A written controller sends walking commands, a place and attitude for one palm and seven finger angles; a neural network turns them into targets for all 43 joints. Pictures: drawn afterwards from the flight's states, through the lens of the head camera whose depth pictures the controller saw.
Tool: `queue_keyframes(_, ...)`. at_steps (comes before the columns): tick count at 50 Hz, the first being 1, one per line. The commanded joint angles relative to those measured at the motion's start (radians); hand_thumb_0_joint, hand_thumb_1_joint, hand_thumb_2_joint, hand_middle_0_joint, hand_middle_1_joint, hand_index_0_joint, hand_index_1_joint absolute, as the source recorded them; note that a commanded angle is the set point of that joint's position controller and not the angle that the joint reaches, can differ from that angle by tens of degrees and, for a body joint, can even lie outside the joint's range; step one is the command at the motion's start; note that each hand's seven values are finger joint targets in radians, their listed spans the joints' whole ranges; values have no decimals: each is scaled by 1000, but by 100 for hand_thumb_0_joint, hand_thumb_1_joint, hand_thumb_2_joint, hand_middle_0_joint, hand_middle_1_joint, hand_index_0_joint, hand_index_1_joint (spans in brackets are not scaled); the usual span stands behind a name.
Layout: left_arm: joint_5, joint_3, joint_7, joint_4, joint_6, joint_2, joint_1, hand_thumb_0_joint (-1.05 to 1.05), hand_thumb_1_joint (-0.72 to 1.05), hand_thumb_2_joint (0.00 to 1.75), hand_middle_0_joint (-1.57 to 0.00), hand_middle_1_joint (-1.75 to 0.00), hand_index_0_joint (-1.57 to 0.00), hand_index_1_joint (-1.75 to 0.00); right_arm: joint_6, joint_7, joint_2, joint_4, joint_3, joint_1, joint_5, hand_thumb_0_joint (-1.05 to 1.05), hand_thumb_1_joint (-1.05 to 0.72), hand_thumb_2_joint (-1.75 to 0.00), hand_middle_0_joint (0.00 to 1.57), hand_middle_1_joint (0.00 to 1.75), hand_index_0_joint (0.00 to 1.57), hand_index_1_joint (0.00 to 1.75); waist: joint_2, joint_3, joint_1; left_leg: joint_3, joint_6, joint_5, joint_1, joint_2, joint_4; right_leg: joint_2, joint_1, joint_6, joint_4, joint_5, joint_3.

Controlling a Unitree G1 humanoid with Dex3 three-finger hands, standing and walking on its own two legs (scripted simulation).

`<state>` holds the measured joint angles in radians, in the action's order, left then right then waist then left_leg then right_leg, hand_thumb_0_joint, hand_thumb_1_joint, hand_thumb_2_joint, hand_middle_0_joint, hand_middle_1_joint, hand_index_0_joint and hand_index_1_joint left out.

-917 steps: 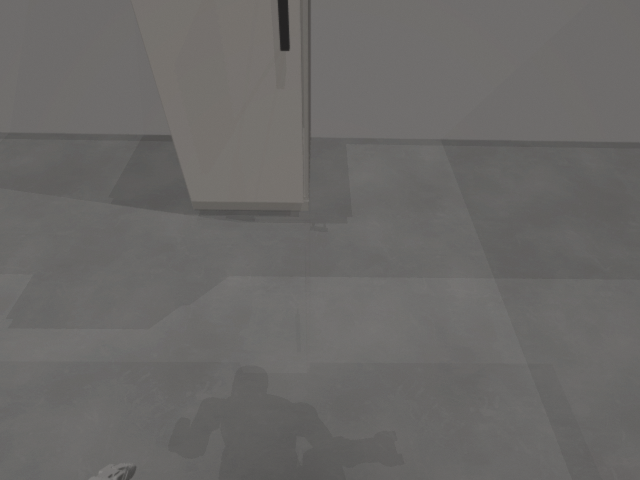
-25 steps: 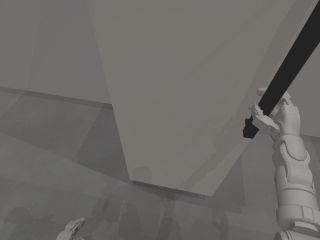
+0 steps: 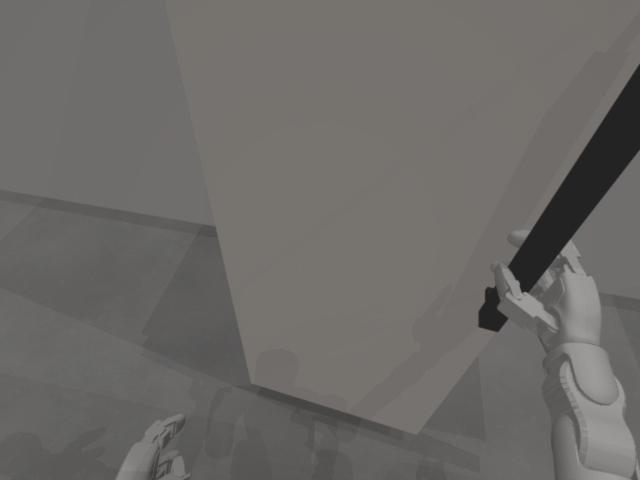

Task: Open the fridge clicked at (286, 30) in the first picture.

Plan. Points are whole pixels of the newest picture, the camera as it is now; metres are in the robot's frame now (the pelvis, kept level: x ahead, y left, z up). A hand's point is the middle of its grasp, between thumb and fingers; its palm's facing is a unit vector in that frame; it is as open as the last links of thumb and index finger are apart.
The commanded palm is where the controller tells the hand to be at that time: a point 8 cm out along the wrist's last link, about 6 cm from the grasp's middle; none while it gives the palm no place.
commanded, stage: walk backward, drawing the door open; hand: right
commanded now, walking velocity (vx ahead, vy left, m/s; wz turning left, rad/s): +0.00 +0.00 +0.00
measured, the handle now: (566, 193) +0.38 -0.21 +0.22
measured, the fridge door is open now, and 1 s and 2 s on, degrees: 5 40 71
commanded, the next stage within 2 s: stop walking and hold the door back in 1.92 s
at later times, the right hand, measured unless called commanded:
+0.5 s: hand (480, 387) +0.21 -0.13 +0.11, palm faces +0.24 +0.95 -0.20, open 7.0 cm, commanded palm +0.17 -0.17 +0.11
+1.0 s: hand out of the picture +0.10 -0.02 +0.11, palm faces +0.35 +0.92 -0.20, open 7.4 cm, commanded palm +0.06 -0.05 +0.11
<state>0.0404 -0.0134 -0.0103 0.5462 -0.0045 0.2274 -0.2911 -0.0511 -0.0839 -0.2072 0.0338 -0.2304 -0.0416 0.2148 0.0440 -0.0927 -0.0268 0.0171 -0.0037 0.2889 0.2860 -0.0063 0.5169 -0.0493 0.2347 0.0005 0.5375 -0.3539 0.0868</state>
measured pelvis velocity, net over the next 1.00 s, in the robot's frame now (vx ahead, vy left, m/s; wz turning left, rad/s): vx -0.11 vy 0.18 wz -0.41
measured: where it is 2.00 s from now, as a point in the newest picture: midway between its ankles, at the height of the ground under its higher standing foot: outside the picture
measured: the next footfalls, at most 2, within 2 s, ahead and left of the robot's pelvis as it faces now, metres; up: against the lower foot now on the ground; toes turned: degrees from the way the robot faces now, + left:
right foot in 0.74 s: -0.06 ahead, -0.04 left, +0.00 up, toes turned -15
left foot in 1.00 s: -0.02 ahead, +0.29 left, +0.00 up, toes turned -26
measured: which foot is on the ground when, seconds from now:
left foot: down 0.00-0.74, up 0.76-0.98, down 1.00-1.00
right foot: down 0.00-0.58, up 0.60-0.72, down 0.74-1.00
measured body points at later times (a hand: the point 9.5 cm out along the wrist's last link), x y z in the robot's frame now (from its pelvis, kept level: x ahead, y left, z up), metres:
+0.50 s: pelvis -0.03 +0.04 +0.00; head -0.01 +0.07 +0.45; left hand +0.17 +0.22 -0.09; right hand +0.19 -0.18 +0.13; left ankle -0.04 +0.13 -0.74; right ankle -0.08 -0.11 -0.73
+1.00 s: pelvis -0.11 +0.18 +0.00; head -0.08 +0.17 +0.45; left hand +0.09 +0.33 -0.12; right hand +0.08 -0.07 +0.12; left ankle -0.06 +0.31 -0.73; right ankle -0.10 -0.03 -0.74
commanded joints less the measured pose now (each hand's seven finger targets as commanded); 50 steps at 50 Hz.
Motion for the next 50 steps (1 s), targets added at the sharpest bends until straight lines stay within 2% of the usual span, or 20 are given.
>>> queue_keyframes(1,-6,39,-5,-194,-68,100,142,0,90,90,-20,-30,-20,-30,56,-37,-96,-529,11,184,16,0,-90,-90,45,140,45,140,9,-240,97,56,24,-687,-248,2,36,12,-74,-7,-16,731,-40)
queue_keyframes(3,-8,39,-11,-197,-71,101,149,0,90,90,-20,-30,-20,-30,39,-12,-99,-620,21,222,6,0,-90,-90,45,140,45,140,-6,-197,82,61,24,-656,-228,5,26,12,-75,-7,-16,701,-45)
queue_keyframes(4,-20,29,-43,-155,-61,133,142,0,90,90,-20,-30,-20,-30,114,90,-316,-590,-55,-130,-137,0,-90,-90,45,140,45,140,-3,-123,4,-34,20,-692,-168,-64,-44,7,-64,-27,24,575,-38)
queue_keyframes(6,-48,29,-66,-140,-36,108,138,0,90,90,-20,-30,-20,-30,125,132,-101,-431,91,147,-155,0,-90,-90,45,140,45,140,-51,-115,4,-1,26,-721,-136,-99,-26,0,-92,-27,28,619,-70)
queue_keyframes(10,-57,31,-60,-171,9,102,149,0,90,90,-20,-30,-20,-30,143,152,-69,-537,159,219,-174,0,-90,-90,45,140,45,140,33,-169,-10,62,-17,-540,-55,-21,71,-57,-273,-36,-2,1136,-136)
queue_keyframes(14,-74,23,-54,-183,18,89,188,0,90,90,-20,-30,-20,-30,146,170,-44,-578,203,228,-190,0,-90,-90,45,140,45,140,71,-100,-11,63,-16,-254,15,5,50,-94,-275,-38,-68,1145,-187)
queue_keyframes(20,-79,25,-45,-188,12,76,181,0,90,90,-20,-30,-20,-30,159,174,-40,-590,206,278,-202,0,-90,-90,45,140,45,140,61,-124,-20,72,-17,-392,-16,12,-10,-67,-265,-28,-52,1110,-193)
queue_keyframes(24,-72,35,-53,-178,7,61,175,0,90,90,-20,-30,-20,-30,172,166,-66,-597,168,273,-195,0,-90,-90,45,140,45,140,-19,-194,-22,76,-5,-657,-158,-19,-17,-25,-157,-14,-25,876,-160)
queue_keyframes(27,-59,40,-75,-164,-13,36,184,0,90,90,-20,-30,-20,-30,182,161,-81,-578,143,263,-184,0,-90,-90,45,140,45,140,-145,-203,-10,50,38,-740,-235,-109,-44,36,19,-4,44,401,-105)
queue_keyframes(30,-49,33,-98,-142,-40,19,215,0,90,90,-20,-30,-20,-30,170,165,-72,-558,148,236,-179,0,-90,-90,45,140,45,140,-206,-147,19,30,109,-604,-227,-215,-100,65,194,1,236,27,-78)
queue_keyframes(32,-59,31,-106,-130,-57,21,223,0,90,90,-20,-30,-20,-30,159,162,-52,-561,175,188,-191,0,-90,-90,45,140,45,140,-198,-90,21,36,153,-421,-120,-257,-137,39,210,2,383,-40,-62)
queue_keyframes(35,-70,25,-117,-106,-78,33,193,0,90,90,-20,-30,-20,-30,150,163,-22,-598,222,121,-192,0,-90,-90,45,140,45,140,-104,-38,-16,134,140,-308,3,-201,-29,-13,63,10,158,51,-78)
queue_keyframes(36,-69,27,-121,-94,-87,48,151,0,90,90,-20,-30,-20,-30,151,162,-11,-625,251,97,-182,0,-90,-90,45,140,45,140,-5,-35,-52,157,93,-209,114,-124,152,-43,-67,-1,-61,227,-163)
queue_keyframes(37,-79,45,-118,-106,-105,92,148,0,90,90,-20,-30,-20,-30,160,158,-6,-651,277,85,-169,0,-90,-90,45,140,45,140,226,-4,-59,124,-1,96,342,33,390,-282,-177,-68,-340,387,-629)
queue_keyframes(38,-104,53,-101,-105,-97,104,159,0,90,90,-20,-30,-20,-30,170,170,-62,-619,247,96,-227,0,-90,-90,45,140,45,140,247,-27,-29,-54,-43,195,330,29,611,-414,-135,-141,-451,264,-901)
queue_keyframes(39,-117,52,-94,-104,-97,59,214,0,90,90,-20,-30,-20,-30,193,158,-53,-661,248,87,-250,0,-90,-90,45,140,45,140,185,3,-15,-132,-45,163,378,11,701,-417,-81,-167,-402,256,-915)
queue_keyframes(41,-101,56,-88,-66,-110,55,247,0,90,90,-20,-30,-20,-30,210,152,-71,-667,224,68,-256,0,-90,-90,45,140,45,140,54,15,10,-160,-40,90,334,-19,672,-345,-44,-184,-317,184,-691)
queue_keyframes(44,-80,63,-76,-52,-125,67,238,0,90,90,-20,-30,-20,-30,196,150,15,-589,278,91,-237,0,-90,-90,45,140,45,140,103,-45,25,-72,-26,79,15,26,299,-190,95,-88,-314,21,-434)
queue_keyframes(47,-65,69,-71,-38,-145,61,215,0,90,90,-20,-30,-20,-30,198,148,18,-592,293,44,-231,0,-90,-90,45,140,45,140,214,-103,-1,41,-33,91,-171,89,-31,-97,91,-47,-308,-51,-370)
queue_keyframes(50,-45,59,-56,-27,-138,18,188,0,90,90,-20,-30,-20,-30,216,142,-31,-639,271,21,-221,0,-90,-90,45,140,45,140,88,-121,-42,58,-7,-90,-125,25,-142,44,19,-1,-116,104,-222)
